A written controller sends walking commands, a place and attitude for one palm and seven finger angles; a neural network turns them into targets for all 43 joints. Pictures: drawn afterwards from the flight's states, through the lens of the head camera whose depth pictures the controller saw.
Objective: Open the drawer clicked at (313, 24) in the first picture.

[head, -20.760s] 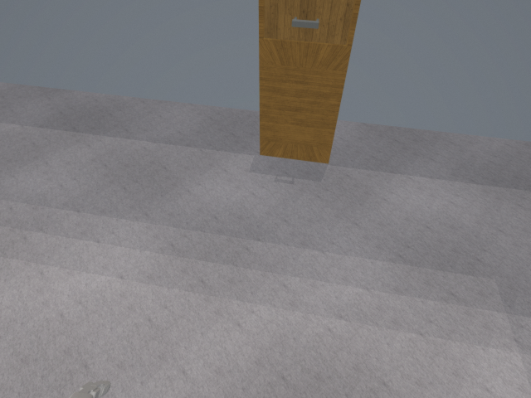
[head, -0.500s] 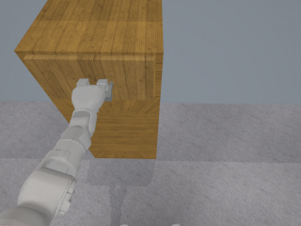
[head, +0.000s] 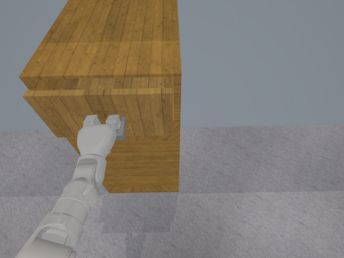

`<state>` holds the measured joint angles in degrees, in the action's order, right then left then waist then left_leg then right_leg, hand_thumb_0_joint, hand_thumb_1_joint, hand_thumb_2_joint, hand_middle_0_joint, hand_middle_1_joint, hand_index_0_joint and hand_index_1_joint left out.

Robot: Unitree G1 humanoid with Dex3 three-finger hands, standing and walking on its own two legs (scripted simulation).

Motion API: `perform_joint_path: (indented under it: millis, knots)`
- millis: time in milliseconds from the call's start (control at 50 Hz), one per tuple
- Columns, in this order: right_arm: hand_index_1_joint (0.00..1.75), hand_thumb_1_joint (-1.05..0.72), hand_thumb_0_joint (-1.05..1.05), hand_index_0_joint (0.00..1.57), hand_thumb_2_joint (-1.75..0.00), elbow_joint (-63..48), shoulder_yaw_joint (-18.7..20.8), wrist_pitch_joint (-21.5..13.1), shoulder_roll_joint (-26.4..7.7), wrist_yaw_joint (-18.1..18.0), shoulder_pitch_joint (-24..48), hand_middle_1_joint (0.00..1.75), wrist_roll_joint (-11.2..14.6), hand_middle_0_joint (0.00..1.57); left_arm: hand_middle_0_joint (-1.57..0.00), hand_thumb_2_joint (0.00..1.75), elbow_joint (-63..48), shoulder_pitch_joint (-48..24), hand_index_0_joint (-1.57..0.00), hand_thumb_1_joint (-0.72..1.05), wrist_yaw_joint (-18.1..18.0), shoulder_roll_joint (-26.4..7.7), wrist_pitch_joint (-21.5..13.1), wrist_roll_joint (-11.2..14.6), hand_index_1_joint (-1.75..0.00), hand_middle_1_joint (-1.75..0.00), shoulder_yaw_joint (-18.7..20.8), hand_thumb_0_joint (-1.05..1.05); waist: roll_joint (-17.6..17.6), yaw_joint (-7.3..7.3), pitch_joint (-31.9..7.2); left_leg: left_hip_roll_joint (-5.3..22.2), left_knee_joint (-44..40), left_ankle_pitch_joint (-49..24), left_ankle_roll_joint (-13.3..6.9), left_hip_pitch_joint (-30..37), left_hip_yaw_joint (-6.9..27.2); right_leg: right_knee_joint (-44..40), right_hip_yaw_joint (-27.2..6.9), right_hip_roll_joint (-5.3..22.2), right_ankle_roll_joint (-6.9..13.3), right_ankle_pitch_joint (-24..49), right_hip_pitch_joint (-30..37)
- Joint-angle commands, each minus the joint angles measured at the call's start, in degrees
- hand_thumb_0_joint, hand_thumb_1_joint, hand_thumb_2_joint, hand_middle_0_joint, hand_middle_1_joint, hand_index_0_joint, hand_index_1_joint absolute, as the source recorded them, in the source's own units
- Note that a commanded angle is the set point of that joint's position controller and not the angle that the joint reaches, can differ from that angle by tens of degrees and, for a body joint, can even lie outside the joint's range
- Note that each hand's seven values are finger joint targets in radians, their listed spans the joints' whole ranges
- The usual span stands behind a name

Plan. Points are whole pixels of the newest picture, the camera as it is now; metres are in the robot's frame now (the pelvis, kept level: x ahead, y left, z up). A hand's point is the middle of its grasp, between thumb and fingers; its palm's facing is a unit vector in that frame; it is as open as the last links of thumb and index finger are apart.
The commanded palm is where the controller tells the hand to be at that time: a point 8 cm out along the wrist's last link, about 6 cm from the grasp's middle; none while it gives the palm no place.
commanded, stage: pull the drawer open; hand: left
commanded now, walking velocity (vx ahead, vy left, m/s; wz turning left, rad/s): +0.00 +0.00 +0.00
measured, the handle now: (105, 128) +0.44 +0.18 +0.02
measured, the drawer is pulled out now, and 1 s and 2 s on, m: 0.06 0.18 0.30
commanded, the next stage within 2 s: open the thumb to release the handle in 1.88 s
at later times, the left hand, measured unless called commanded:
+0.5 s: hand (104, 154) +0.37 +0.18 +0.00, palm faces -0.03 -0.06 -1.00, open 5.5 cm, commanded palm +0.32 +0.17 +0.05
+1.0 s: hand (97, 196) +0.27 +0.17 +0.00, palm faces +0.02 -0.12 -0.99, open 5.6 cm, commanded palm +0.22 +0.18 +0.05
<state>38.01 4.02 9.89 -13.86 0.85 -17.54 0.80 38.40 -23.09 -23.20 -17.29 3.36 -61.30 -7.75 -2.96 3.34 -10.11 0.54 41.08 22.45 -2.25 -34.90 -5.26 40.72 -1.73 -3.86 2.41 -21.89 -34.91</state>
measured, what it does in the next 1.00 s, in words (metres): stands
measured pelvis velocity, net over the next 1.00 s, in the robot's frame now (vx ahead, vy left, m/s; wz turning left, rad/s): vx -0.01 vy -0.01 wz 0.02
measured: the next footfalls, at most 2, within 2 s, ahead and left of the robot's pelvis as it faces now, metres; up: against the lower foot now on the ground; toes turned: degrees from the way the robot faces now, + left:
none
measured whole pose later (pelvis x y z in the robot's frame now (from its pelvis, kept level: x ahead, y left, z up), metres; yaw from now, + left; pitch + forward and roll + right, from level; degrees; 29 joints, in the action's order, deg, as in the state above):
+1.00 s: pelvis -0.01 -0.01 +0.00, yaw +1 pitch +10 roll +1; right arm 33.5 2.2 7.4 -13.5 2.2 -7.0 0.5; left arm 12.2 4.5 -22.5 -15.8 5.1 -61.3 -11.5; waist -2.7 -1.2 -8.7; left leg 0.0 40.8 22.4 -1.2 -28.5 -4.4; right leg 42.4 -0.9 -3.4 3.4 -23.3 -29.1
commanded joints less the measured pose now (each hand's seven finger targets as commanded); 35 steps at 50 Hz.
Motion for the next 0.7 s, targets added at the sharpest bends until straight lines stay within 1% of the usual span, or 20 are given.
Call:
perform_joint_path:
  millis: [0,20,40,60,80,120,160,180,200,260,320,380,400,420,440,480,520,580,640,680]
  knots:
    - [0.30,-0.90,0.00,0.20,-0.90,-8.0,2.6,-2.4,-7.3,-0.1,3.1,0.30,0.1,0.20,-0.40,0.90,-14.0,-1.6,-0.40,0.90,-1.1,-4.9,2.5,0.9,-1.35,-1.35,1.4,0.00,4.1,-3.32,-17.5,-1.0,-1.3,-34.9,0.0,14.0,3.3,-2.5,0.6,0.7,0.0,33.8,13.2]
    - [0.30,-0.90,0.00,0.20,-0.90,-6.4,2.3,-2.1,-7.9,-0.4,2.8,0.30,0.1,0.20,-0.40,0.90,-11.9,-11.6,-0.40,0.90,-1.4,-5.2,3.1,0.4,-1.35,-1.35,0.0,0.00,4.5,-0.28,-15.0,-0.8,-0.9,-33.0,0.2,13.8,3.8,-2.9,0.8,0.8,-0.1,31.7,10.3]
    - [0.30,-0.90,0.00,0.20,-0.90,-5.0,2.3,-2.0,-7.8,-0.8,2.1,0.30,0.1,0.20,-0.40,0.90,-10.7,-22.7,-0.40,0.90,-1.8,-6.3,3.0,-0.8,-1.35,-1.35,-0.6,0.00,3.5,1.63,-12.5,-0.7,-0.7,-29.8,0.2,13.6,4.3,-2.9,1.2,0.7,-0.2,27.6,6.4]
    - [0.30,-0.90,0.00,0.20,-0.90,-4.3,2.3,-2.2,-7.5,-1.0,1.7,0.30,-0.1,0.20,-0.40,0.90,-8.3,-25.4,-0.40,0.90,-2.0,-6.3,3.1,-1.9,-1.35,-1.35,-0.8,0.00,2.4,1.81,-11.4,-0.8,-0.5,-28.6,0.2,13.5,4.4,-2.7,1.6,0.6,0.0,25.3,4.6]
    - [0.30,-0.90,0.00,0.20,-0.90,-4.4,2.3,-2.3,-7.2,-1.2,2.0,0.30,-0.3,0.20,-0.40,0.90,-7.0,-24.1,-0.40,0.90,-2.2,-6.8,3.3,-2.5,-1.35,-1.35,0.0,0.00,2.1,0.71,-12.8,-1.0,-0.4,-28.5,0.2,14.0,4.2,-2.4,1.6,0.6,0.2,24.7,5.0]
    - [0.30,-0.90,0.00,0.20,-0.90,-4.3,2.1,-2.0,-7.2,-1.5,2.6,0.30,-0.6,0.20,-0.40,0.90,-5.9,-25.5,-0.40,0.90,-2.1,-7.6,3.8,-2.4,-1.35,-1.35,0.5,0.00,1.8,0.03,-16.0,-1.4,-0.1,-29.6,0.3,15.3,4.2,-2.2,1.3,0.6,0.5,25.9,6.5]
    - [0.30,-0.90,0.00,0.20,-0.90,-4.4,2.1,-1.9,-6.5,-1.7,2.7,0.30,-0.7,0.20,-0.40,0.90,-5.3,-27.9,-0.40,0.90,-1.6,-4.8,3.7,-1.4,-1.35,-1.35,-1.6,0.00,0.7,0.15,-19.1,-1.6,0.8,-31.4,0.4,16.9,4.2,-1.4,1.5,0.8,0.3,27.5,6.9]
    - [0.30,-0.90,0.00,0.20,-0.90,-4.2,2.1,-1.8,-6.4,-1.8,3.0,0.30,-0.6,0.20,-0.40,0.90,-4.6,-28.5,-0.40,0.90,-1.3,-5.4,3.5,-1.3,-1.35,-1.35,-1.1,0.00,1.2,0.15,-19.4,-1.5,1.1,-31.5,0.5,16.8,4.3,-1.2,1.5,0.9,0.3,27.7,6.9]
    - [0.30,-0.90,0.00,0.20,-0.90,-4.3,2.0,-1.8,-6.3,-1.9,3.3,0.30,-0.7,0.20,-0.40,0.90,-3.3,-28.8,-0.40,0.90,-0.8,-3.7,3.3,-0.9,-1.35,-1.35,-2.4,0.00,2.6,0.56,-18.9,-1.7,1.1,-30.2,0.4,16.2,4.4,-1.3,1.6,0.9,0.1,27.2,6.8]
    - [0.30,-0.90,0.00,0.20,-0.90,-4.5,1.7,-1.7,-6.4,-2.5,3.5,0.30,-0.7,0.20,-0.40,0.90,-0.4,-29.7,-0.40,0.90,-0.2,-4.9,1.8,-0.5,-1.35,-1.35,-1.3,0.00,5.4,0.42,-17.7,-2.2,1.0,-26.0,0.0,13.1,4.1,-1.6,1.2,1.3,-0.1,26.5,7.7]
    - [0.30,-0.90,0.00,0.20,-0.90,-4.6,1.5,-2.1,-6.2,-2.8,3.5,0.30,-0.7,0.20,-0.40,0.90,0.7,-31.6,-0.40,0.90,-0.1,-4.7,-0.3,-0.6,-1.35,-1.35,-1.4,0.00,5.1,0.61,-16.9,-2.4,1.1,-23.4,-0.1,11.7,4.2,-1.8,0.9,1.5,0.0,24.7,7.0]
    - [0.30,-0.90,0.00,0.20,-0.90,-6.3,1.6,-2.4,-5.9,-2.5,4.3,0.30,-0.9,0.20,-0.40,0.90,-1.3,-23.0,-0.40,0.90,-0.2,-5.1,-2.1,-0.2,-1.35,-1.35,0.4,0.00,4.7,-2.22,-19.3,-2.7,0.9,-23.8,-0.2,11.3,3.6,-1.5,0.3,1.5,0.1,26.8,10.2]
    - [0.30,-0.90,0.00,0.20,-0.90,-6.8,1.6,-2.4,-5.7,-2.3,4.6,0.30,-0.9,0.20,-0.40,0.90,-2.9,-20.3,-0.40,0.90,-0.1,-4.3,-2.6,0.1,-1.35,-1.35,0.0,0.00,4.7,-2.67,-20.1,-2.8,0.8,-24.1,-0.2,11.2,3.5,-1.5,0.1,1.6,0.2,27.9,11.4]
    - [0.30,-0.90,0.00,0.20,-0.90,-7.3,1.6,-2.4,-5.9,-2.0,4.7,0.30,-0.8,0.20,-0.40,0.90,-3.1,-16.4,-0.40,0.90,-0.1,-5.4,-2.9,0.2,-1.35,-1.35,1.3,0.00,4.5,-3.57,-20.4,-2.8,0.6,-24.5,-0.1,10.3,3.7,-1.5,0.0,1.6,0.4,28.4,12.6]
    - [0.30,-0.90,0.00,0.20,-0.90,-7.6,1.5,-2.4,-5.8,-1.8,4.9,0.30,-0.8,0.20,-0.40,0.90,-4.9,-14.6,-0.40,0.90,-0.1,-4.3,-3.2,0.3,-1.35,-1.35,0.4,0.00,3.8,-3.57,-19.9,-2.7,0.6,-24.7,-0.1,10.4,3.5,-1.4,-0.2,1.6,0.4,29.3,12.5]
    - [0.30,-0.90,0.00,0.20,-0.90,-8.1,1.6,-2.6,-5.9,-1.3,5.4,0.30,-0.5,0.20,-0.40,0.90,-7.8,-10.0,-0.40,0.90,-0.3,-3.7,-3.3,0.6,-1.35,-1.35,0.1,0.00,5.1,-3.76,-18.0,-2.5,-0.1,-23.5,-0.2,9.6,3.4,-2.0,-0.2,1.4,0.3,28.7,12.6]
    - [0.30,-0.90,0.00,0.20,-0.90,-8.9,1.7,-2.7,-6.3,-0.9,6.1,0.30,-0.5,0.20,-0.40,0.90,-11.5,-4.0,-0.40,0.90,-0.8,-5.0,-2.9,0.5,-1.35,-1.35,1.6,0.00,5.4,-4.83,-18.9,-2.5,-0.6,-24.6,0.0,9.2,3.5,-2.0,-0.7,1.4,0.5,29.9,14.7]
    - [0.30,-0.90,0.00,0.20,-0.90,-9.4,2.0,-2.9,-6.2,-0.2,6.6,0.30,-0.4,0.20,-0.40,0.90,-18.0,1.3,-0.40,0.90,-1.3,-3.0,-1.6,0.7,-1.35,-1.35,-0.2,0.00,5.3,-4.37,-17.6,-2.3,-0.9,-25.5,0.0,10.4,3.2,-2.2,-0.7,1.3,0.3,31.5,14.5]
    - [0.30,-0.90,0.00,0.20,-0.90,-9.7,2.1,-3.2,-6.4,0.3,7.7,0.30,-0.2,0.20,-0.40,0.90,-23.1,7.1,-0.40,0.90,-1.7,-3.4,0.0,1.2,-1.35,-1.35,0.1,0.00,5.6,-4.32,-16.0,-2.1,-1.4,-25.8,0.0,11.2,3.3,-2.7,-0.9,1.4,0.2,31.9,14.8]
    - [0.30,-0.90,0.00,0.20,-0.90,-9.7,1.9,-3.2,-6.5,0.1,8.5,0.30,-0.3,0.20,-0.40,0.90,-24.8,9.4,-0.40,0.90,-2.0,-5.1,1.1,1.0,-1.35,-1.35,1.5,0.00,6.0,-4.45,-14.8,-2.3,-2.0,-24.2,0.1,10.8,3.3,-2.8,-1.3,1.3,0.2,31.3,15.3]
